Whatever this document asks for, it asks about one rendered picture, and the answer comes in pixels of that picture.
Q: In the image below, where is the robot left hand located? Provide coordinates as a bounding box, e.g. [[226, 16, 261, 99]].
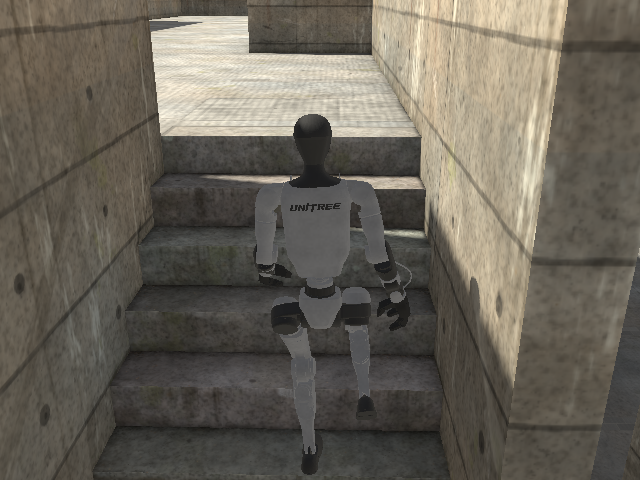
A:
[[258, 264, 292, 287]]

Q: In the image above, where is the robot left upper arm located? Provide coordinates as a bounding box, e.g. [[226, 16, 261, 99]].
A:
[[255, 182, 284, 265]]

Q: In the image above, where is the robot right upper arm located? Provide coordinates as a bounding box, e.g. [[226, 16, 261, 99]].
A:
[[346, 180, 389, 264]]

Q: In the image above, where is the robot left forearm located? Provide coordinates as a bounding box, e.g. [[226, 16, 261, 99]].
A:
[[253, 244, 276, 277]]

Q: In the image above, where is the left robot thigh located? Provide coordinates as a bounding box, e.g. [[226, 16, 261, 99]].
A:
[[271, 296, 316, 382]]

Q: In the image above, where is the robot right foot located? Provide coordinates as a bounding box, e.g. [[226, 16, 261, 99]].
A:
[[356, 395, 377, 420]]

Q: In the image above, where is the robot right forearm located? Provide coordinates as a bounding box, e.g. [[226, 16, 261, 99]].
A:
[[374, 240, 406, 303]]

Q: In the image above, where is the robot right hand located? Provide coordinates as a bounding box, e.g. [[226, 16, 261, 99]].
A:
[[377, 296, 411, 331]]

